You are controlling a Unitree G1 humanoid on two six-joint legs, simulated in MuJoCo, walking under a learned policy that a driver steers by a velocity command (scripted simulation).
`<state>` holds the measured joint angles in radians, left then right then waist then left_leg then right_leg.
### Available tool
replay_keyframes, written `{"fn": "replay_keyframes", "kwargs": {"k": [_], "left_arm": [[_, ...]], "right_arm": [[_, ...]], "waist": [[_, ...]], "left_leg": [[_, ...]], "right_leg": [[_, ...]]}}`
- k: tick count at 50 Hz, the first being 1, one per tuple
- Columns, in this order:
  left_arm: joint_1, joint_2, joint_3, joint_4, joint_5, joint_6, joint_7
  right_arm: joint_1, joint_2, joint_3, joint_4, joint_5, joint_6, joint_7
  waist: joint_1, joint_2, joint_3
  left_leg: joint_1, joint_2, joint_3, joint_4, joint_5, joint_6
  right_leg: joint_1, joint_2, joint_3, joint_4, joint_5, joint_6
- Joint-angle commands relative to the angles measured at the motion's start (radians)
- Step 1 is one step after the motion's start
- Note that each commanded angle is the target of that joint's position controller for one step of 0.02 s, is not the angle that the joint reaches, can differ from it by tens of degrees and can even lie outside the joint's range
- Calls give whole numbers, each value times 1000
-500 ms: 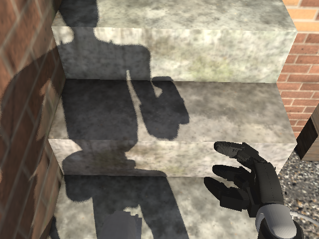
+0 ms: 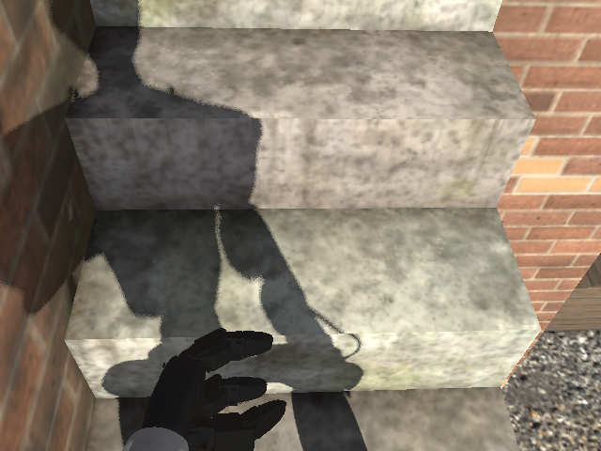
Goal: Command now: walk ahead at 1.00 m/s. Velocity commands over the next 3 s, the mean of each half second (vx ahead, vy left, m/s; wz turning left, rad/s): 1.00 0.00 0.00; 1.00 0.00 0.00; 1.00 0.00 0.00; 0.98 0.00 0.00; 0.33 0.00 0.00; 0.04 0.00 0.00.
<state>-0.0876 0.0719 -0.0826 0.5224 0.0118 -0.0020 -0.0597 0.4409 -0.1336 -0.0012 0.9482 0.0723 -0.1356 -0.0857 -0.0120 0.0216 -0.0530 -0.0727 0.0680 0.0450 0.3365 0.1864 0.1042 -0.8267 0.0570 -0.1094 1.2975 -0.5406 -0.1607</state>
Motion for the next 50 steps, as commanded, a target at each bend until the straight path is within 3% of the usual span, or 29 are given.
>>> {"fn": "replay_keyframes", "kwargs": {"k": [1, 2, 3, 5, 7, 12, 14, 16, 17, 18, 19, 20, 22, 23, 27, 29, 31, 32, 35, 37, 38, 39, 40, 41, 42, 43, 45, 48, 50], "left_arm": [[307, 320, 144, 75, 9, -41, 1], [446, 341, 170, 136, 61, -49, 26], [506, 370, 197, 190, 49, -77, 41], [544, 243, 167, 379, 66, -104, 52], [469, 81, 119, 407, 47, -116, 45], [410, 200, 129, 500, -30, -168, 16], [511, 286, 136, 450, -132, -169, 57], [329, 544, 222, 394, -128, -210, 33], [374, 486, 222, 385, -92, -203, 23], [504, 286, 192, 347, -17, -195, -21], [506, 152, 157, 303, 60, -183, -39], [384, 130, 152, 199, 76, -183, -39], [215, 37, 104, 98, 99, -157, -18], [252, 30, 95, 100, 70, -130, -4], [178, -5, 57, 42, 21, -79, 29], [37, -6, 49, -64, 18, -62, 37], [-169, -4, 30, -180, 22, -19, 40], [-266, 47, 29, -207, 17, -3, 25], [172, 126, 59, -42, 12, 20, 13], [192, 214, 89, -51, -12, 25, 14], [238, 230, 100, 2, -13, 0, 14], [248, 320, 147, 44, -14, -20, 19], [313, 377, 170, 135, 38, -33, 27], [448, 341, 188, 160, 51, -55, 45], [476, 317, 179, 265, 77, -75, 60], [546, 215, 160, 369, 73, -94, 69], [357, 97, 118, 370, 54, -114, 67], [372, 170, 126, 452, 9, -161, 27], [336, 218, 135, 449, -63, -164, 29]], "right_arm": [[-186, -269, -104, -254, -53, -24, 5], [-241, -165, -89, -303, -81, -40, 21], [-376, -41, -52, -393, -122, -49, 23], [-548, 131, 24, -510, -110, -34, 22], [-384, 80, 22, -450, -90, 13, 31], [-678, 33, 47, -619, -48, 70, -18], [-423, -82, 28, -467, -28, 87, 6], [21, -183, -21, -301, -40, 91, 14], [11, -253, -46, -265, -75, 90, 26], [-27, -357, -76, -217, -117, 98, 23], [-132, -272, -71, -185, -84, 112, 22], [-259, -249, -72, -166, -81, 96, 29], [-212, -141, -49, -35, -88, 39, 28], [-197, -135, -49, -27, -90, 40, 17], [-79, -28, -2, 35, -79, -7, 24], [-37, -102, -11, 31, -78, -14, 32], [-7, -67, 9, 58, -51, -21, 6], [28, -80, 12, 37, -27, -20, 1], [-142, -311, -37, -124, 61, -61, -8], [-84, -372, -91, -155, 17, -48, -14], [-127, -349, -105, -177, -15, -34, -7], [-194, -300, -112, -248, -63, -29, -4], [-191, -167, -96, -318, -67, -27, 11], [-348, -86, -62, -407, -118, -35, 12], [-525, 61, -7, -489, -102, -36, 8], [-576, 152, 36, -529, -113, -37, 15], [-418, 70, 33, -481, -89, -4, 39], [-602, 66, 42, -540, -53, 50, 13], [-537, -10, 58, -564, -39, 72, -2]], "waist": [[198, -228, -292], [238, -146, -298], [223, 55, -267], [116, -22, 76], [-36, 85, 144], [-105, -75, 261], [-141, 41, -137], [-354, -219, -411], [-304, -127, -435], [-132, 363, -470], [-56, 181, -396], [-6, 95, -160], [29, -109, 93], [41, -158, 111], [67, -11, 173], [64, 66, 195], [66, 29, 269], [19, -43, 196], [232, -15, -253], [226, 128, -368], [222, 176, -375], [203, 57, -297], [162, -261, -241], [217, 2, -246], [193, -85, -89], [107, -4, 49], [-87, 104, 189], [-71, 7, 258], [-179, -28, 132]], "left_leg": [[-402, -80, -45, 1101, 276, -40], [-842, -254, -213, 1850, -315, -53], [-1001, -212, -330, 2090, -400, 9], [-1350, -155, -369, 2220, -570, 86], [-1210, -148, -306, 2122, -548, 94], [-1039, -99, -13, 1549, -742, 62], [-161, -173, 174, 1030, -376, 48], [-49, -201, 120, 773, -438, -14], [-51, -212, -82, 482, -561, -5], [73, 70, -620, 265, -451, 151], [-29, 59, -884, 88, -1054, 160], [-151, 54, -839, 41, -1070, 188], [-217, 58, -620, 103, -753, 143], [-175, 105, -589, 59, -518, 77], [-214, 82, -292, -18, -445, 96], [-234, 101, -273, -126, -563, 98], [-399, 93, -189, -363, -390, 83], [-467, 102, -148, -532, -36, 102], [-272, 169, 7, -106, 1658, 70], [110, 197, -102, 347, 1876, 75], [171, 151, -125, 564, 1602, 48], [-133, 4, -128, 987, 542, -13], [-872, -255, -177, 1715, -327, -96], [-1068, -223, -292, 2106, -461, -32], [-1345, -192, -343, 2276, -566, 22], [-1398, -144, -402, 2282, -595, 94], [-1190, -122, -328, 1948, -597, 86], [-1229, -144, -93, 1901, -757, 42], [-551, -66, 127, 1143, -606, 28]], "right_leg": [[769, -152, 506, -629, 466, -155], [910, -384, 972, -798, 950, -361], [929, -409, 962, -794, 781, -325], [780, -371, 706, -829, 432, -144], [547, -290, 391, -916, 474, -11], [271, -222, 11, -1325, 1018, 18], [211, -175, 41, -1304, 1612, -91], [648, -272, 58, -748, 2439, -54], [737, -191, 118, -419, 2032, -8], [492, 89, 197, 104, 627, 71], [235, 155, 362, 518, 475, 59], [12, 149, 312, 742, 490, 58], [-260, 106, 328, 880, 469, 0], [-322, 141, 359, 991, 462, 42], [-578, 50, 237, 1164, 218, 6], [-681, 1, 182, 1166, 60, -3], [-495, -96, 65, 721, 105, -8], [-184, -85, -72, 549, 94, 14], [546, 27, -35, 266, 264, -12], [414, 99, -2, -184, -15, -11], [494, 100, 34, -491, 88, -14], [654, -10, 267, -667, 218, -85], [943, -369, 864, -792, 1017, -330], [999, -400, 936, -806, 934, -349], [974, -416, 845, -817, 577, -284], [854, -366, 686, -855, 528, -164], [460, -260, 309, -1001, 444, -21], [323, -232, 92, -1215, 725, -26], [89, -157, -77, -1408, 1264, -30]]}}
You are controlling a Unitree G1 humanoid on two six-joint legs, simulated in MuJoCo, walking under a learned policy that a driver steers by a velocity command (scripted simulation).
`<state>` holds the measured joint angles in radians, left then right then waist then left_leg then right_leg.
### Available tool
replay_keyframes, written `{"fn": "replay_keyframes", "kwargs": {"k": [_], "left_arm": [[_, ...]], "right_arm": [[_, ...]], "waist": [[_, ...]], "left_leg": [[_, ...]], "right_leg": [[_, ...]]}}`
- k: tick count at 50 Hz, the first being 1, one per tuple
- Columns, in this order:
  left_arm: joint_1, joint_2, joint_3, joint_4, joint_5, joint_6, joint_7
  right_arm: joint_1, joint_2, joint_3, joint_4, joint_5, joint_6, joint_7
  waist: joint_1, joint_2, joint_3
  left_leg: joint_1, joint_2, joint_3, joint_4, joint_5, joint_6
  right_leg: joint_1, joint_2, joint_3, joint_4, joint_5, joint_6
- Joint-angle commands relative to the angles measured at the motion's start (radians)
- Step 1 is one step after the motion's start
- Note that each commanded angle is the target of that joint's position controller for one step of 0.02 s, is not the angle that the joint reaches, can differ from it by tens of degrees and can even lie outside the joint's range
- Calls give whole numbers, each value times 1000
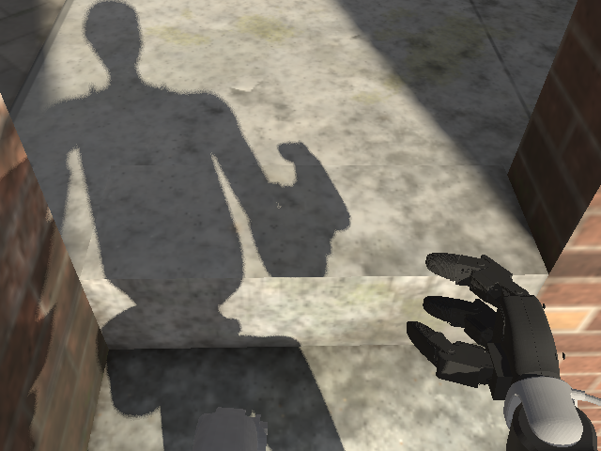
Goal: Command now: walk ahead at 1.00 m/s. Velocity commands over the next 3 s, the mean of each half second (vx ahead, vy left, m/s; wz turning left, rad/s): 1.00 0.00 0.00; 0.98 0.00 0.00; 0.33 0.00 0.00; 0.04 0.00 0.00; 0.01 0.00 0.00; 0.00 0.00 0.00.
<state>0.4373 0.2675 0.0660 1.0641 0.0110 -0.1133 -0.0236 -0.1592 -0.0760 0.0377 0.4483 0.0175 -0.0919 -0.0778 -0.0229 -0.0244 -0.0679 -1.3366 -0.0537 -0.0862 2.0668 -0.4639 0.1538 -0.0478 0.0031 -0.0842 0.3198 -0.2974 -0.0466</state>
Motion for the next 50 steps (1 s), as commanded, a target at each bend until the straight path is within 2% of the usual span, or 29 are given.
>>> {"fn": "replay_keyframes", "kwargs": {"k": [1, 3, 4, 5, 6, 7, 9, 14, 18, 20, 21, 22, 24, 25, 26, 27, 28, 30, 33, 36, 38, 39, 41, 42, 43, 44, 47, 48, 50], "left_arm": [[-97, 77, -4, -132, -119, -79, 9], [-259, 339, 77, -182, -135, -110, -19], [-248, 270, 77, -204, -91, -103, -38], [-205, 88, 47, -259, 0, -81, -73], [-82, -97, 1, -317, 66, -48, -80], [-226, -124, -6, -410, 79, -6, -76], [-166, -144, -24, -400, 82, 52, -62], [-395, -262, -93, -550, 47, 84, 4], [-606, -202, -108, -724, 31, 121, 37], [-496, -162, -102, -686, -3, 127, 11], [-335, -116, -87, -605, 16, 147, 7], [-254, -94, -64, -587, -19, 164, 11], [-278, -34, -48, -598, 5, 152, -20], [-224, 6, -42, -582, 11, 115, -27], [-193, 91, -4, -503, 5, 97, -25], [-88, 161, 37, -409, 68, 91, -1], [-14, 112, 47, -398, 91, 72, 10], [3, 11, 22, -207, 96, 42, 25], [-112, -96, -17, -129, 69, -7, 20], [-178, -64, -32, -59, 21, -9, 16], [-113, -9, -41, -115, -93, -30, 64], [-27, 145, -7, -158, -112, -51, 63], [-113, 392, 85, -239, -50, -67, 34], [-117, 324, 87, -256, -38, -52, 16], [-84, 91, 42, -303, 3, -60, -9], [-84, -29, 24, -372, 26, -63, -25], [-377, -160, -43, -587, 45, -47, -4], [-280, -203, -61, -569, 22, -25, 9], [-154, -102, -48, -542, -5, 26, 21]], "right_arm": [[229, -140, -16, 54, 26, 30, 8], [686, -237, -72, 251, 12, 47, 8], [663, -295, -88, 252, -31, 38, 21], [601, -425, -133, 306, -59, 43, 24], [445, -365, -134, 296, -39, 22, 15], [276, -336, -118, 319, -1, 3, 25], [339, -278, -118, 405, 2, -7, 17], [547, -152, -64, 496, -47, -61, 54], [542, -182, -58, 528, -4, -92, 49], [468, -196, -54, 468, 40, -90, 19], [407, -283, -66, 423, 99, -106, 3], [503, -395, -92, 422, 130, -124, -14], [577, -488, -145, 405, 109, -92, -10], [536, -501, -163, 375, 71, -92, 12], [429, -417, -154, 310, 47, -102, 20], [413, -224, -127, 214, 3, -104, 57], [249, -142, -95, 122, -22, -117, 69], [135, 80, -18, 8, -32, -105, 53], [117, 29, -16, -19, 3, -22, 38], [-124, 20, 17, -131, 21, -8, 40], [161, -40, 14, 1, 2, 27, 112], [301, -75, -9, 77, 2, 23, 130], [535, -151, -58, 158, -22, 45, 118], [529, -225, -82, 168, -40, 49, 102], [480, -365, -122, 212, -64, 37, 103], [457, -312, -121, 242, -44, 40, 93], [550, -239, -126, 423, -59, -7, 77], [546, -176, -108, 457, -66, -9, 76], [351, -129, -86, 405, -50, -15, 76]], "waist": [[-149, 47, -79], [-375, -77, -430], [-340, -33, -406], [-189, 397, -390], [-44, 258, -411], [54, 135, -167], [103, -130, -23], [60, 127, 217], [110, 183, 306], [154, 148, 131], [223, 115, -21], [248, 97, -172], [241, 71, -312], [248, 135, -335], [262, 19, -247], [233, -280, -231], [258, -27, -244], [134, -13, 53], [3, 11, 285], [-60, 65, 423], [-131, 186, 116], [-123, 194, -107], [-218, -19, -356], [-241, -40, -371], [-125, 272, -336], [-67, 200, -314], [-63, -17, 91], [12, -41, 129], [151, -46, 181]], "left_leg": [[1133, -55, 336, -666, 208, -38], [1365, -100, 269, -862, 329, -101], [1265, -82, 81, -1240, 183, -57], [1295, 175, -442, -1428, 269, 97], [1270, 208, -778, -1605, -202, 104], [1063, 211, -766, -1677, -346, 105], [1019, 264, -630, -1646, -96, 0], [987, 180, -122, -1734, 31, 11], [777, 217, -40, -2120, 159, 14], [682, 200, 120, -2236, 801, 39], [777, 258, 175, -2075, 1635, 50], [979, 316, 163, -1853, 2144, 57], [1308, 338, 84, -1398, 2398, 53], [1349, 306, 67, -1187, 2260, 25], [1124, 168, 19, -832, 1510, 2], [526, -110, -56, -262, 382, -87], [203, -127, -159, 256, 204, -55], [-63, -51, -200, 451, 71, 40], [-132, -31, -111, 504, -188, 40], [46, 22, 26, 50, -200, 37], [999, 25, 306, -496, 152, 32], [1267, -58, 348, -572, 231, 10], [1196, -90, 306, -863, 53, -41], [1189, -73, 116, -1124, 28, 9], [1199, 145, -381, -1296, 15, 132], [1208, 202, -809, -1551, -218, 239], [1177, 207, -569, -1578, -167, 165], [1118, 183, -392, -1567, 0, 99], [871, 159, -199, -1694, 206, 25]], "right_leg": [[-646, -112, -12, -303, 1572, -223], [-297, -173, 12, 225, 2181, -194], [-122, -90, 57, 617, 1797, -131], [-352, 193, 101, 1203, 422, -58], [-572, 235, 367, 1577, 272, -80], [-739, 210, 302, 1810, 244, -60], [-905, 181, 349, 1937, 254, -65], [-1354, 154, 154, 2139, -98, -130], [-1239, -10, 21, 1735, -112, -136], [-606, -47, -79, 1310, -45, -171], [-392, 24, -114, 1304, -30, -159], [-301, 87, -128, 1209, -156, -146], [-359, 149, -88, 821, -333, -126], [-268, 159, -38, 558, -242, -106], [-170, 111, 224, 347, -193, -172], [145, -195, 764, 239, 404, -382], [272, -288, 915, 226, 508, -439], [56, -236, 649, 169, 171, -281], [-232, -225, 301, -71, 171, -172], [-571, -201, 1, -418, 371, -143], [-786, -117, -58, -433, 1045, -191], [-643, -159, 8, -257, 1420, -226], [-128, -211, 25, 231, 1957, -164], [-51, -155, 76, 615, 1693, -124], [-268, 83, 97, 1132, 353, -65], [-590, 177, 284, 1587, 199, -57], [-1178, 106, 293, 1857, -65, -140], [-1185, 98, 299, 1845, -92, -140], [-960, 19, 287, 1439, -111, -86]]}}
Over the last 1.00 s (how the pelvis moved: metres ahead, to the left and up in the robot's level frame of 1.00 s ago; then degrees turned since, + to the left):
0.66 0.03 0.52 1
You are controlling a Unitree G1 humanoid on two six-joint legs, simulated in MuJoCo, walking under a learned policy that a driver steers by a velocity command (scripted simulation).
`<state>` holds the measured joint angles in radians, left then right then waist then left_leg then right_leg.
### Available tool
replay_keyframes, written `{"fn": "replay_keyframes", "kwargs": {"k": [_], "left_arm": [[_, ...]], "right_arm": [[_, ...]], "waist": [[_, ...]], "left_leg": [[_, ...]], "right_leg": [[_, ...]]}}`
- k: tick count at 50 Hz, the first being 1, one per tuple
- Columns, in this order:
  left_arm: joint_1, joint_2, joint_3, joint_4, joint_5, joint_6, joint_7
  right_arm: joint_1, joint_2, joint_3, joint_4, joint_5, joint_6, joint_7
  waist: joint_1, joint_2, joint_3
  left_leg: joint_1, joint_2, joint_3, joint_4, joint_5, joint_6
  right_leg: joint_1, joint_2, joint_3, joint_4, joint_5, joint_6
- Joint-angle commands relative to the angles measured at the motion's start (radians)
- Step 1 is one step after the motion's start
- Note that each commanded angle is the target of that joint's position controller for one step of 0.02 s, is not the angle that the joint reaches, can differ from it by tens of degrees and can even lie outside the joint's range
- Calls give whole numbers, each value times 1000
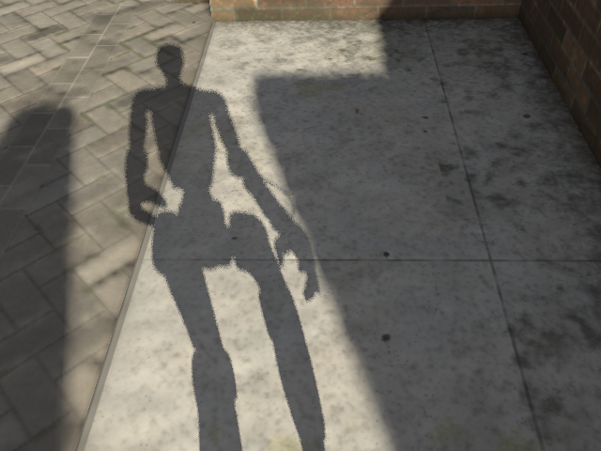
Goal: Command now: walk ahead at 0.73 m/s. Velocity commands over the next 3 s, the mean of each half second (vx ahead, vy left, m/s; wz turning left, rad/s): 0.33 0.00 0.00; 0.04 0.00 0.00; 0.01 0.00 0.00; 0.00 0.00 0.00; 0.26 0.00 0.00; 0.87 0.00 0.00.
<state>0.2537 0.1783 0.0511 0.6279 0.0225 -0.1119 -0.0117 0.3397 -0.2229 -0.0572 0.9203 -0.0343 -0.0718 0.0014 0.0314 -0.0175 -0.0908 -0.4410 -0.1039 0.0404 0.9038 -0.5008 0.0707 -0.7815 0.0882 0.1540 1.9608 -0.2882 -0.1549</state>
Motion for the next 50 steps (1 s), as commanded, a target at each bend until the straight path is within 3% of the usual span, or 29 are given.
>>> {"fn": "replay_keyframes", "kwargs": {"k": [1, 2, 3, 4, 5, 6, 7, 8, 9, 10, 11, 12, 13, 14, 15, 17, 19, 22, 24, 28, 31, 32, 33, 34, 35, 37, 39, 44, 50], "left_arm": [[9, 29, -27, -128, -17, 43, 16], [-50, 92, -16, -156, -22, 44, 34], [-77, 112, -12, -165, -21, 38, 23], [-93, 78, -40, -93, 80, 6, -40], [-13, 61, -31, -56, 50, 15, -72], [36, 69, -34, -6, 28, 34, -89], [62, 105, -13, 15, 7, 54, -101], [81, 196, 19, 32, -18, 61, -72], [160, 266, 51, 22, -6, 45, -38], [245, 328, 56, 12, 24, 37, -10], [263, 317, 25, 31, 14, 34, -18], [191, 286, 30, 28, 27, 25, -21], [63, 242, 23, 27, -2, 27, -36], [-33, 212, 14, 37, -18, 33, -39], [-17, 184, 6, 13, -70, 49, -3], [-67, 186, -9, 23, -26, 66, 4], [-97, 204, -6, 9, -3, 68, 4], [-50, 182, -14, 24, 3, 66, 11], [-20, 200, -7, 43, -6, 74, 20], [21, 206, -1, 66, -17, 90, 14], [3, 159, -12, 72, -33, 93, 9], [30, 124, -20, 80, -26, 85, 11], [94, 83, -26, 78, -4, 77, 13], [171, 65, -28, 96, 20, 75, 22], [122, 90, -26, 87, 27, 83, 33], [23, 104, -14, 78, 21, 116, 43], [3, 106, -7, 79, 20, 128, 48], [5, 98, 1, 77, 3, 112, 45], [0, 78, 8, 71, -2, 123, 50]], "right_arm": [[-240, -34, 3, -87, 9, -41, -6], [-232, -73, 4, -91, 0, -53, 5], [-239, -99, 1, -105, 8, -73, 6], [-301, -37, 6, -108, -41, -104, 68], [-305, -213, -53, -129, -16, -103, 91], [-298, -244, -69, -148, -31, -104, 110], [-245, -273, -83, -141, -18, -105, 109], [-212, -244, -71, -174, -16, -104, 106], [-170, -201, -57, -171, -5, -107, 100], [-23, -84, -31, -162, 6, -93, 96], [384, 57, 3, -116, -35, -70, 99], [224, -83, -29, -145, 9, -37, 78], [56, -230, -65, -200, -2, -24, 61], [-19, -249, -61, -220, -36, -31, 41], [-184, -103, -7, -301, 42, 2, 3], [-120, -48, 13, -321, 51, 27, -4], [-80, -68, 12, -315, 40, 26, -19], [-116, -80, 22, -318, 28, 23, -35], [-184, -57, 34, -334, 18, 19, -46], [-221, -71, 26, -327, 38, 19, -40], [-169, -62, 12, -300, 22, 7, -27], [-149, -71, 8, -295, 5, 1, -24], [-139, -128, -3, -303, -9, -3, -24], [-159, -133, -8, -315, -9, 11, -30], [-166, -68, 3, -314, -2, 21, -29], [-228, -24, 16, -324, 4, 30, -29], [-198, -58, 8, -318, 2, 24, -35], [-152, -62, 9, -305, 21, 20, -46], [-157, -60, 4, -307, 20, 32, -48]], "waist": [[134, -35, 238], [113, -19, 241], [119, -19, 222], [99, -37, -10], [138, 70, 3], [137, 60, 23], [150, 21, 27], [149, 1, -10], [194, -51, -48], [149, -278, -274], [-49, -454, -579], [27, -229, -347], [35, -135, -245], [-9, -56, -217], [-11, 91, -138], [-93, 62, -81], [-108, 0, -62], [-71, -52, -71], [-38, -91, -52], [6, -143, -54], [-29, -127, -14], [-26, -109, -4], [22, 38, -5], [57, 245, -16], [33, 301, -45], [19, 205, 25], [-7, 121, 74], [-20, 79, 18], [-25, 33, 46]], "left_leg": [[-139, 174, -231, -627, 309, 85], [-213, 163, -187, -694, 541, 113], [-233, 133, -121, -742, 655, 104], [-378, 44, 23, -653, 402, 30], [-331, -5, 73, -656, 511, 31], [-288, 26, 72, -599, 624, 24], [-144, 39, 78, -517, 745, -8], [-47, 77, 32, -438, 903, -54], [-14, 98, -22, -223, 889, -115], [0, 8, -17, 221, 221, -192], [-74, -42, -150, 422, -159, -251], [-231, -38, -176, 582, -90, -281], [-333, 13, -148, 574, -89, -266], [-306, 92, -138, 445, -49, -230], [-238, 109, -110, 452, 49, -161], [-215, 150, -116, 496, 88, -111], [-237, 175, -116, 464, 144, -97], [-257, 203, -123, 264, 275, -109], [-138, 188, -84, 71, 339, -120], [2, 147, -73, -142, 379, -123], [146, 113, -47, -389, 462, -79], [203, 151, -89, -412, 552, -58], [266, 271, -193, -382, 836, -15], [267, 360, -273, -427, 759, 81], [189, 378, -317, -491, 530, 113], [49, 254, -224, -490, 184, 19], [27, 190, -143, -466, 93, -35], [118, 183, -117, -385, 344, -23], [101, 171, -103, -382, 272, -17]], "right_leg": [[-122, -95, 2, -444, -72, 59], [14, -98, -67, -680, -14, 92], [195, -126, -112, -933, 118, 104], [573, -191, -76, -1057, 360, 177], [686, -66, -172, -1092, 486, 214], [759, -57, -192, -1171, 597, 243], [766, -33, -216, -1301, 638, 250], [810, -18, -224, -1315, 584, 213], [894, -123, -116, -1353, 712, 95], [1097, -319, 60, -1298, 1431, -154], [1301, -525, 512, -1412, 1681, -436], [1171, -504, 530, -1489, 1511, -361], [1065, -464, 377, -1477, 1331, -243], [937, -407, 269, -1470, 1230, -162], [741, -335, 306, -1558, 796, -109], [577, -339, 304, -1635, 563, -107], [511, -319, 252, -1672, 508, -131], [546, -272, 118, -1641, 593, -120], [478, -224, 20, -1633, 626, -89], [500, -239, 31, -1600, 423, -86], [461, -211, 48, -1506, 224, -23], [433, -172, 40, -1455, 147, 26], [360, -85, -17, -1337, 7, 84], [296, -23, -120, -1278, -130, 140], [362, -68, -128, -1289, -105, 165], [463, -80, -125, -1381, -1, 158], [470, -74, -97, -1415, 22, 144], [488, -81, -88, -1387, 157, 144], [481, -78, -85, -1390, 142, 140]]}}
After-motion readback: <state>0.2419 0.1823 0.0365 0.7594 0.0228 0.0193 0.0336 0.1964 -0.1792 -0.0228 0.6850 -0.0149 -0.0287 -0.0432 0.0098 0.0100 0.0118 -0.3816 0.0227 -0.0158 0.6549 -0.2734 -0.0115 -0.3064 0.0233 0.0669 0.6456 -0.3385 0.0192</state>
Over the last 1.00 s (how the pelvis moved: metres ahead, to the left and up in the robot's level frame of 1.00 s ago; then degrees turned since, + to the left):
0.75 -0.01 0.53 1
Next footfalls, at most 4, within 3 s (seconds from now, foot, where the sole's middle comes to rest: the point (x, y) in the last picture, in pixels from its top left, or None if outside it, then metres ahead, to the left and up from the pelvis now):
0.18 right None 0.37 -0.12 -0.72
0.64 left None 0.41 0.14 -0.72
2.92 right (355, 334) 0.86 -0.06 -0.72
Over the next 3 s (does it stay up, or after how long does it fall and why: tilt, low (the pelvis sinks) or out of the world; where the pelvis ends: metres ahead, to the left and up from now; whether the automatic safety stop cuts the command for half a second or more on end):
stays up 0.75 0.02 0.03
